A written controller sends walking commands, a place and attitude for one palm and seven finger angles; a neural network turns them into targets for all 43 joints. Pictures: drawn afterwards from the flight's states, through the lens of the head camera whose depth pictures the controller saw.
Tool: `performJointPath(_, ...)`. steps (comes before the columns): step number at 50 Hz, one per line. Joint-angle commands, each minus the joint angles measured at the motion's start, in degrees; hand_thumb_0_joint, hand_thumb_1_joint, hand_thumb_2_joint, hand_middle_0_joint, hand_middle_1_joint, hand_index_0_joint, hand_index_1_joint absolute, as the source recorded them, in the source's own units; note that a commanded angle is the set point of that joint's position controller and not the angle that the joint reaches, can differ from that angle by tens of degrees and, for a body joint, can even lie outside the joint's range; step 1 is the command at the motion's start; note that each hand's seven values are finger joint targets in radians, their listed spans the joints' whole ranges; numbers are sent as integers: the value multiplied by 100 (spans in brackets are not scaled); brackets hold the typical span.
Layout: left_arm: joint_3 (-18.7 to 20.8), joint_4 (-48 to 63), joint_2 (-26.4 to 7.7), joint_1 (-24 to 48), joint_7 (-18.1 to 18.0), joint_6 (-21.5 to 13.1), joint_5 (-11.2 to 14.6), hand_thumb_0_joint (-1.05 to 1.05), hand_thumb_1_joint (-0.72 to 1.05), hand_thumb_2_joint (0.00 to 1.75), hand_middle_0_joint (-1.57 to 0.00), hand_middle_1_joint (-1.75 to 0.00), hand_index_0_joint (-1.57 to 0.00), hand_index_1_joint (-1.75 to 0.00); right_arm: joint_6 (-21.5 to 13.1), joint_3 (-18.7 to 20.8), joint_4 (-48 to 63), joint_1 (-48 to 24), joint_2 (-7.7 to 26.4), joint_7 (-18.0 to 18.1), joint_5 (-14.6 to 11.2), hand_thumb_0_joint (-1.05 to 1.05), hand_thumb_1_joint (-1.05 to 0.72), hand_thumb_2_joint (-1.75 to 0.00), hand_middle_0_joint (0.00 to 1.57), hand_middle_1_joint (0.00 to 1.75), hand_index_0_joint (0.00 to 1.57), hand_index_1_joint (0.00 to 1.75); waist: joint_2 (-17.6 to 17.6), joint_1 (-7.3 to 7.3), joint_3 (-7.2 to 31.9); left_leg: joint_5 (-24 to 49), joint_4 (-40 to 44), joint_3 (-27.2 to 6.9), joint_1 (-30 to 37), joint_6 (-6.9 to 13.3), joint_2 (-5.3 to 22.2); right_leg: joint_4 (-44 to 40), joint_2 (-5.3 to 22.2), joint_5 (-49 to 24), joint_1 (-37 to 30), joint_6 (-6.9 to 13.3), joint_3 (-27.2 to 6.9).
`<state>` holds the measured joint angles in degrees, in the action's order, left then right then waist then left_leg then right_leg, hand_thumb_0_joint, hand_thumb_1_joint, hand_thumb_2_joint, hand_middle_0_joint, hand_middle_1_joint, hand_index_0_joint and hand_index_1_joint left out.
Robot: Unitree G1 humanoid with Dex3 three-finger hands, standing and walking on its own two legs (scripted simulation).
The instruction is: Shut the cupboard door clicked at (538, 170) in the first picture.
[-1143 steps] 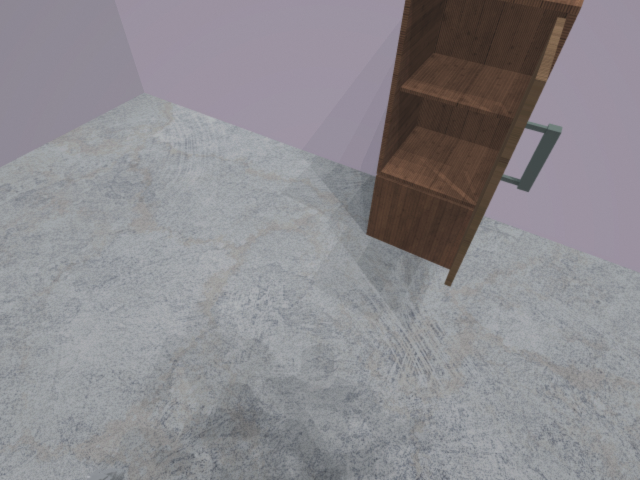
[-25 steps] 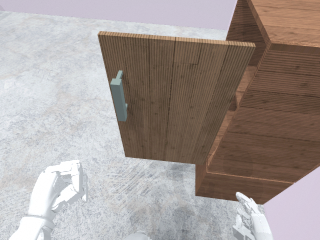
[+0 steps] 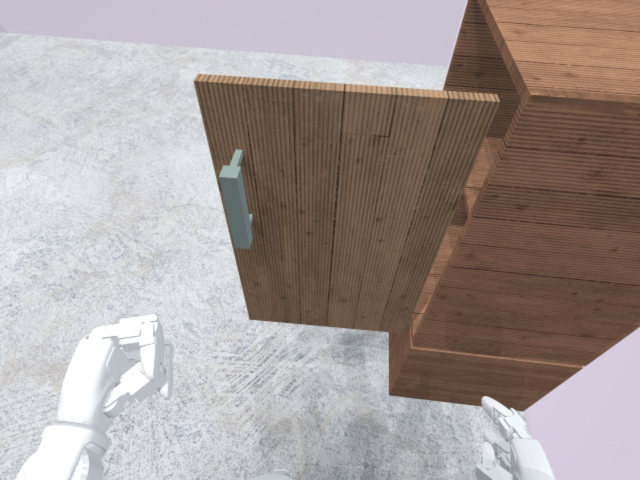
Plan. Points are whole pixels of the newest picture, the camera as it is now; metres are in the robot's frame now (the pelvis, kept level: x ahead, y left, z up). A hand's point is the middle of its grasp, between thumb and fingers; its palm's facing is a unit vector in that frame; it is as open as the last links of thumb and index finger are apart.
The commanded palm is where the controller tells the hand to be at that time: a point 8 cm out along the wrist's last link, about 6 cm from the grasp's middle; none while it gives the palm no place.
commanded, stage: bring the fist close to the handle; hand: left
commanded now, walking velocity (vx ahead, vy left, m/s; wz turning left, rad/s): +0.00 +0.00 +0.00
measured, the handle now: (240, 200) +0.49 +0.15 +0.07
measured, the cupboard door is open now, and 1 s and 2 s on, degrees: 91 91 90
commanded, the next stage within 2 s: push the door shut along its arc in 1.50 s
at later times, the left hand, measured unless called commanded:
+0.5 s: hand (201, 319) +0.28 +0.16 +0.07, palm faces -0.05 -1.00 -0.04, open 3.1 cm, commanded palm +0.27 +0.21 +0.07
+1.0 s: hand (237, 269) +0.36 +0.13 +0.07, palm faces -0.04 -1.00 -0.03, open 3.1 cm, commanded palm +0.34 +0.18 +0.07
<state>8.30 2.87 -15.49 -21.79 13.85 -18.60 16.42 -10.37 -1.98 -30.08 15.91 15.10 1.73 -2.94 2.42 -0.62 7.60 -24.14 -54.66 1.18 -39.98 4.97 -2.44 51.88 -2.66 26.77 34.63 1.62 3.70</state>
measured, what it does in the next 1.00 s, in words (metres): stands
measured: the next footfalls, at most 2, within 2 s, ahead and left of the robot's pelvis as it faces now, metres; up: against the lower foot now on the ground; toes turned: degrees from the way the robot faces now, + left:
none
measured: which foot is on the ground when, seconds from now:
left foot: down 0.00-1.00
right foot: down 0.00-1.00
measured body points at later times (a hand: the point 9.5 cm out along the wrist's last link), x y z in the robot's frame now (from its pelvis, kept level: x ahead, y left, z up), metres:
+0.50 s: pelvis +0.00 -0.01 +0.00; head +0.03 -0.01 +0.45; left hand +0.28 +0.21 +0.08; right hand +0.15 -0.25 -0.08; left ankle +0.03 +0.06 -0.69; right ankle -0.01 -0.11 -0.69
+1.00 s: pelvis +0.01 -0.02 +0.00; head +0.05 -0.02 +0.45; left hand +0.35 +0.18 +0.08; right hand +0.14 -0.27 -0.09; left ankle +0.03 +0.06 -0.69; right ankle -0.01 -0.11 -0.69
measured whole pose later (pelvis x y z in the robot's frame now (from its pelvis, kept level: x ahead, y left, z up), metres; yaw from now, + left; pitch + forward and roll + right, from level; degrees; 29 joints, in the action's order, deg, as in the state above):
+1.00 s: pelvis +0.01 -0.02 +0.00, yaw -1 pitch +11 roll -1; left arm 6.6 -23.8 -13.3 10.3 7.3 -17.4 11.8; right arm -5.1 -1.6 -33.9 15.6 15.0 0.6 -3.0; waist 1.7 -2.3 7.0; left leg -23.6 -52.3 2.3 -39.9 3.7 -1.9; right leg 51.6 -3.2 26.8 36.0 2.8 2.4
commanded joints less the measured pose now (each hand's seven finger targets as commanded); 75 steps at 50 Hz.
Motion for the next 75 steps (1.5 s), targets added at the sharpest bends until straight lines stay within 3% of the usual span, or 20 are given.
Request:
performJointPath(1, 342, 1151, -676, 467, 27, -323, 79, 0, 90, 90, -130, -150, -130, -150, -351, 350, 945, -420, 739, 53, -27, 0, -90, -90, 20, 30, 20, 30, 103, -42, 699, 733, 1097, -772, 1044, -368, 379, -690, 53, -811, 135, 38, -93)
performJointPath(5, 398, 1216, -731, 547, 23, -322, 100, 0, 90, 90, -130, -150, -130, -150, -364, 333, 942, -428, 720, 72, -27, 0, -90, -90, 20, 30, 20, 30, 79, -38, 732, 662, 1070, -722, 996, -341, 345, -740, 67, -764, 53, 32, -130)
performJointPath(10, 103, 993, -570, 1550, -87, -341, -13, 0, 90, 90, -130, -150, -130, -150, -396, 300, 784, -426, 739, 115, -10, 0, -90, -90, 20, 30, 20, 30, 143, -212, 609, 330, 1033, -807, 981, -332, 365, -685, 81, -550, 364, 17, -135)
performJointPath(17, 396, 294, -911, 2268, -207, -82, -118, 0, 90, 90, -130, -150, -130, -150, -275, 281, 695, -408, 779, 129, 1, 0, -90, -90, 20, 30, 20, 30, -101, -100, 886, 596, 998, -645, 884, -293, 299, -812, 113, -687, -39, 13, -280)
performJointPath(20, 219, 199, -662, 2379, -225, -60, -94, 0, 90, 90, -130, -150, -130, -150, -244, 272, 731, -439, 716, 83, -22, 0, -90, -90, 20, 30, 20, 30, 95, -57, 1030, 930, 1030, -568, 1094, -316, 290, -810, 129, -1008, -161, 23, -256)
performJointPath(22, 378, 88, -806, 2323, -292, -68, -123, 0, 90, 90, -130, -150, -130, -150, -211, 296, 714, -399, 746, 68, -8, 0, -90, -90, 20, 30, 20, 30, -38, -23, 1089, 1137, 995, -537, 1095, -311, 297, -806, 129, -1208, -274, 16, -274)
performJointPath(23, 163, 3, -573, 2325, -287, -53, -131, 0, 90, 90, -130, -150, -130, -150, -194, 286, 743, -405, 707, 44, -15, 0, -90, -90, 20, 30, 20, 30, -5, -49, 1022, 1139, 1001, -484, 1084, -307, 286, -826, 137, -1239, -253, 1, -275)
performJointPath(27, 230, -349, -664, 2878, -366, -84, -187, 0, 90, 90, -130, -150, -130, -150, -123, 308, 647, -345, 766, 34, -4, 0, -90, -90, 20, 30, 20, 30, -255, -118, 863, 1028, 968, -486, 956, -300, 294, -852, 142, -1175, -175, -16, -319)
performJointPath(36, 76, -691, -574, 3935, -528, -232, -311, 0, 90, 90, -130, -150, -130, -150, 0, 363, 472, -247, 755, -7, -10, 0, -90, -90, 20, 30, 20, 30, -73, -229, 1253, 1362, 848, -415, 1242, -306, 307, -755, 157, -1559, -101, -40, -364)
performJointPath(37, 278, -810, -774, 3951, -579, -226, -327, 0, 90, 90, -130, -150, -130, -150, 35, 371, 434, -220, 787, 2, 7, 0, -90, -90, 20, 30, 20, 30, -206, -184, 1285, 1395, 824, -402, 1172, -293, 301, -771, 155, -1629, -210, -49, -407)
performJointPath(41, 216, -1070, -638, 4191, -603, -231, -345, 0, 90, 90, -130, -150, -130, -150, 117, 378, 428, -202, 750, -42, 0, 0, -90, -90, 20, 30, 20, 30, -81, -140, 1502, 1650, 817, -346, 1283, -314, 286, -716, 167, -1936, -322, -44, -416)
performJointPath(48, 145, -1700, -573, 4750, -676, -223, -413, 0, 90, 90, -130, -150, -130, -150, 283, 383, 349, -93, 775, -81, 7, 0, -90, -90, 20, 30, 20, 30, -376, -246, 1328, 1596, 790, -328, 1137, -292, 284, -757, 166, -2012, -263, -69, -439)
performJointPath(55, 65, -2250, -561, 6068, -814, -376, -535, 0, 90, 90, -130, -150, -130, -150, 376, 401, 175, 3, 770, -87, 12, 0, -90, -90, 20, 30, 20, 30, -97, -367, 1480, 1336, 728, -374, 1250, -312, 291, -719, 142, -1634, 78, -39, -450)
performJointPath(57, 381, -2359, -862, 5716, -852, -410, -576, 0, 90, 90, -130, -150, -130, -150, 428, 428, 217, 60, 821, -101, 46, 0, -90, -90, 20, 30, 20, 30, -196, -196, 1764, 1496, 730, -375, 1283, -310, 287, -682, 128, -1770, -135, -40, -471)
performJointPath(62, 413, -2356, -817, 5346, -793, -446, -532, 0, 90, 90, -130, -150, -130, -150, 541, 438, 320, 114, 797, -164, 29, 0, -90, -90, 20, 30, 20, 30, -294, -126, 1805, 1863, 793, -329, 1296, -317, 290, -663, 110, -2183, -398, -29, -426)
performJointPath(63, 222, -2294, -587, 5281, -774, -451, -511, 0, 90, 90, -130, -150, -130, -150, 550, 429, 373, 67, 762, -175, 15, 0, -90, -90, 20, 30, 20, 30, -235, -173, 1696, 1791, 813, -273, 1285, -300, 277, -732, 117, -2180, -355, -53, -459)
performJointPath(67, 235, -2259, -649, 5380, -790, -494, -518, 0, 90, 90, -130, -150, -130, -150, 578, 449, 335, 93, 794, -164, 5, 0, -90, -90, 20, 30, 20, 30, -342, -246, 1436, 1559, 837, -277, 1191, -290, 293, -791, 107, -1968, -247, -64, -460)
performJointPath(70, 41, -2134, -466, 5691, -797, -578, -521, 0, 90, 90, -130, -150, -130, -150, 561, 451, 295, 72, 765, -153, 3, 0, -90, -90, 20, 30, 20, 30, -198, -323, 1414, 1367, 843, -295, 1277, -294, 290, -811, 108, -1725, -71, -55, -444)
performJointPath(72, 134, -2101, -650, 5764, -831, -634, -567, 0, 90, 90, -130, -150, -130, -150, 565, 454, 274, 75, 804, -128, 13, 0, -90, -90, 20, 30, 20, 30, -122, -312, 1472, 1302, 840, -345, 1339, -294, 301, -787, 96, -1582, 5, -44, -448)
performJointPath(75, -117, -2035, -360, 6004, -857, -681, -568, 0, 90, 90, -130, -150, -130, -150, 528, 455, 232, 55, 764, -123, 12, 0, -90, -90, 20, 30, 20, 30, 85, -380, 1620, 1401, 838, -420, 1662, -332, 328, -743, 83, -1542, 208, -18, -374)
